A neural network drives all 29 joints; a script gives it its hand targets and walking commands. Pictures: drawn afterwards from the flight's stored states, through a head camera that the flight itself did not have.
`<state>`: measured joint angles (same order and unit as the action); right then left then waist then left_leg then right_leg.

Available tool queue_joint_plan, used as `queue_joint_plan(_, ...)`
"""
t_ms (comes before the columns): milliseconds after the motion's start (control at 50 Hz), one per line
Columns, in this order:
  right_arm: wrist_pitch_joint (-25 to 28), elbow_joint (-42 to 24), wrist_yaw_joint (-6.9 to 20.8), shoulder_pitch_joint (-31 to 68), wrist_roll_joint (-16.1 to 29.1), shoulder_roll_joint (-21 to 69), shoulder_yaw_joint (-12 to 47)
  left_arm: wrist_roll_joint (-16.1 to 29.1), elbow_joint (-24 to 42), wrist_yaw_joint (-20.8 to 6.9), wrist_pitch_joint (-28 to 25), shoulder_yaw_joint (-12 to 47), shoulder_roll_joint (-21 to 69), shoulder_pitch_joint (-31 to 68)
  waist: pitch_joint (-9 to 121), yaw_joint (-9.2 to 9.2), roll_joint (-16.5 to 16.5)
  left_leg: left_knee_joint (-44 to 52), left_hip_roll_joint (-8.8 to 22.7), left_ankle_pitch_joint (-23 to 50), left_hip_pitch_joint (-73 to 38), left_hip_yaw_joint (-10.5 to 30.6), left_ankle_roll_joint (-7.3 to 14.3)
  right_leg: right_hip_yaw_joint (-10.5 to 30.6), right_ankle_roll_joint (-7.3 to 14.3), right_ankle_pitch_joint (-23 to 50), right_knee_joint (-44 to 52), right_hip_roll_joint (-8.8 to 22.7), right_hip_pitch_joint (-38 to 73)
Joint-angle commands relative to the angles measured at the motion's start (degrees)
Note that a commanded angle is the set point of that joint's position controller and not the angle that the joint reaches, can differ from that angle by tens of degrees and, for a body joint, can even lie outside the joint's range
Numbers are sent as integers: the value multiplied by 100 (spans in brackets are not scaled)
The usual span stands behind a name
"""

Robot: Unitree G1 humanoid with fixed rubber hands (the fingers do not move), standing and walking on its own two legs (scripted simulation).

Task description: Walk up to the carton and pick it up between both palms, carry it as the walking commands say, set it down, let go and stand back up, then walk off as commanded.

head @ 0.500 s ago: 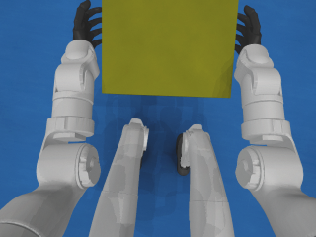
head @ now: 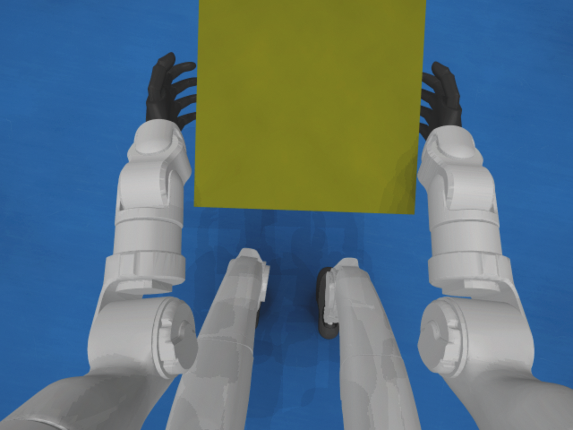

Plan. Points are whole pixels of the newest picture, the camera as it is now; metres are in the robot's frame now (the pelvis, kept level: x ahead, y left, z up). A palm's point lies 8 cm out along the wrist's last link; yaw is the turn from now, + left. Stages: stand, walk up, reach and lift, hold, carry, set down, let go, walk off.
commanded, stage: reach and lift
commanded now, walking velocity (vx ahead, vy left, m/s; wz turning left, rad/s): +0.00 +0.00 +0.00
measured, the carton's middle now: (301, 107) +0.50 +0.03 -0.11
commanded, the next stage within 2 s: none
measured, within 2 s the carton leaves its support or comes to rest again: neither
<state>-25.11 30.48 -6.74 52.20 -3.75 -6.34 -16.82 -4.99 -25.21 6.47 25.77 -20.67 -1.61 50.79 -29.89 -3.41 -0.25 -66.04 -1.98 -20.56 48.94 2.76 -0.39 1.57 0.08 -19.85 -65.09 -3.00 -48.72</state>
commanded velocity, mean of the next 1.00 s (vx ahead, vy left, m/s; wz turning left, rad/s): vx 0.00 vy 0.00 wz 0.00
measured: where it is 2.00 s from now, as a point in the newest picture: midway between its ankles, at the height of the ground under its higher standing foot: (289, 312)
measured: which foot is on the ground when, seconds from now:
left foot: down 0.00-1.00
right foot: down 0.00-1.00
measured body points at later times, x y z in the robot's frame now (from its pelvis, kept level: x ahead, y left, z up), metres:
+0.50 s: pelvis +0.07 +0.00 +0.06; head +0.09 +0.00 +0.51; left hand +0.43 +0.19 +0.08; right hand +0.45 -0.15 +0.07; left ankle +0.13 +0.12 -0.64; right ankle +0.13 -0.11 -0.64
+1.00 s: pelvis +0.13 -0.01 +0.10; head +0.11 -0.01 +0.55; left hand +0.42 +0.19 +0.12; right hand +0.45 -0.16 +0.12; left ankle +0.13 +0.12 -0.64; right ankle +0.13 -0.12 -0.64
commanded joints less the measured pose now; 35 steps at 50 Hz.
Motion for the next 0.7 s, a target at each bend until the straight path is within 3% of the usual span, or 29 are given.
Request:
queue_joint_plan(0,437,-1395,2177,4873,1269,6461,3915,1126,726,-2199,-280,4120,6016,4214,11833,-56,13,1314,-406,954,-2627,82,220,249,110,843,1089,-381,2738)
queue_joint_plan(40,426,-1263,2188,4722,1143,6526,3791,1050,505,-2256,-288,3964,5996,4071,11577,-23,283,1453,-396,856,-2573,110,244,297,108,703,1315,-362,2941)
queue_joint_plan(60,407,-1108,2221,4580,1089,6552,3715,953,494,-2301,-282,3880,6011,4032,11391,-65,187,1592,-424,752,-2406,114,235,305,113,606,1415,-290,2941)
queue_joint_plan(100,436,-1002,2251,4237,995,6591,3638,1019,473,-2340,-309,3958,6085,3861,11298,20,253,1689,-384,1087,-2574,112,220,317,94,945,1526,-293,3040)
queue_joint_plan(120,443,-1213,2266,4206,1146,6859,3836,1035,825,-2361,-362,4087,6100,3926,11703,-170,77,1701,-426,1491,-2870,1,211,334,112,1346,1559,-307,3391)
queue_joint_plan(140,408,-824,2272,4065,878,6703,3512,934,458,-2376,-326,3916,6106,3786,11080,31,257,1796,-407,1291,-2580,90,202,237,75,1185,1601,-310,3082)
queue_joint_plan(160,428,-948,2291,3957,922,6867,3584,999,722,-2393,-359,4025,6226,3906,11320,-68,137,1824,-398,1298,-2825,70,184,348,119,1191,1693,-267,3300)
queue_joint_plan(180,439,-855,2300,3900,881,6800,3548,895,487,-2420,-331,3938,6183,3793,10942,-8,4,1847,-382,1196,-2705,-24,184,344,130,1097,1769,-254,3200)
queue_joint_plan(200,448,-845,2321,3794,852,6912,3528,840,356,-2419,-341,3922,6357,3521,10779,-27,136,1986,-340,1146,-2870,170,212,285,117,1003,1778,-259,3096)
queue_joint_plan(220,504,-782,2343,3651,830,6949,3461,761,183,-2441,-362,3853,6365,3399,10380,-85,24,1937,-383,1311,-2548,17,197,332,149,1126,1890,-209,3035)
queue_joint_plan(240,495,-542,2369,3475,643,6861,3250,705,123,-2442,-379,3773,6418,3358,9984,52,-4,2103,-325,1152,-2553,129,195,323,154,1043,1940,-198,2913)
queue_joint_plan(260,509,-546,2372,3488,727,7163,3397,692,47,-2438,-386,3711,6497,3199,9892,-186,110,2169,-325,1155,-2657,93,214,387,157,978,2037,-199,3007)
queue_joint_plan(280,499,-177,2391,3380,512,6933,3033,621,-249,-2462,-382,3560,6543,3198,9095,55,5,2263,-268,836,-2344,207,206,378,169,748,2031,-178,2548)
queue_joint_plan(320,510,449,2420,2607,170,7024,2521,330,-855,-2454,-369,3206,6708,2580,7588,126,-57,2472,-205,569,-2115,208,167,347,241,404,2277,-159,2046)
queue_joint_plan(360,521,718,2422,2482,-23,6797,2091,50,-1542,-2429,-297,2636,6676,2142,6491,174,66,2659,-160,76,-2015,307,168,275,288,-134,2469,-161,1644)
queue_joint_plan(400,422,833,2429,2441,-164,6782,1696,-57,-1620,-2442,-215,2284,6644,2145,5898,250,-3,3004,-146,-244,-2001,346,184,254,282,-392,2694,-126,1771)
queue_joint_plan(440,268,942,2475,2068,-263,6622,1423,-196,-1790,-2435,-68,2008,6609,1683,5491,203,95,3222,-82,-298,-2203,417,177,212,271,-516,2886,-131,1826)
queue_joint_plan(460,230,844,2492,1999,-245,6584,1427,-309,-1703,-2465,-44,1848,6416,1634,5511,79,80,3284,-112,-58,-2189,245,190,287,294,-338,3056,-122,2097)
queue_joint_plan(480,174,781,2481,2035,-263,6552,1380,-348,-1792,-2463,24,1803,6475,1425,5359,179,40,3337,-85,-86,-2177,272,197,233,259,-256,3024,-123,2166)
queue_joint_plan(500,127,590,2504,1845,-129,6626,1627,-208,-1700,-2477,42,1919,6554,1213,5521,43,227,3418,-51,320,-2535,291,209,273,244,19,3164,-102,2391)
queue_joint_plan(520,112,540,2501,1896,-63,6635,1716,-152,-1498,-2497,16,2052,6414,1339,5729,109,82,3394,-47,536,-2563,234,218,279,219,274,3165,-101,2692)
queue_joint_plan(540,125,363,2525,1898,-54,6536,1751,-265,-1528,-2501,68,2066,6442,1082,5672,-2,-56,3417,-121,937,-2598,220,190,302,214,595,3202,-53,2643)
queue_joint_plan(580,76,202,2504,1673,57,6576,2070,-79,-1257,-2463,71,2296,6371,926,5835,13,126,3441,-123,1434,-2955,217,178,241,151,974,3303,-75,2847)
queue_joint_plan(600,97,-137,2463,1753,201,6734,2455,73,-1118,-2463,29,2493,6486,831,6210,-64,289,3472,-136,1828,-3196,221,196,282,121,1396,3353,-91,3197)
queue_joint_plan(620,85,-421,2455,1773,339,6939,2791,173,-750,-2441,5,2785,6490,819,6590,-166,215,3515,-183,2292,-3504,185,185,295,85,1857,3362,-84,3532)
queue_joint_plan(640,42,-306,2442,1503,215,6818,2721,118,-726,-2422,8,2741,6360,762,6325,-120,355,3531,-214,2236,-3440,217,186,278,67,1919,3418,-71,3468)
queue_joint_plan(660,3,-756,2425,1311,514,7131,3279,455,-55,-2426,-16,3254,6475,860,7120,-186,305,3592,-241,2759,-4153,131,172,328,-3,2453,3496,-106,3883)
queue_joint_plan(680,-17,-554,2388,1238,422,6954,3005,352,-90,-2420,37,3161,6348,743,6693,-111,192,3628,-200,2779,-3859,233,136,337,18,2486,3497,-51,3738)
